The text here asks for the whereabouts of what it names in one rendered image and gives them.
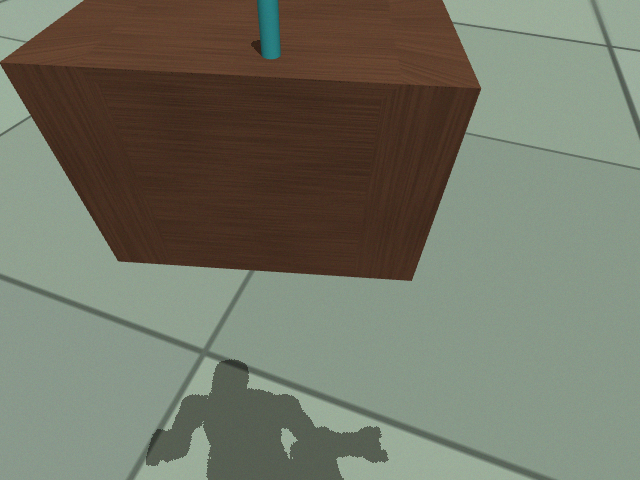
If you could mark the can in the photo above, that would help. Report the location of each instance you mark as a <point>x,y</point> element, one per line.
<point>268,16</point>

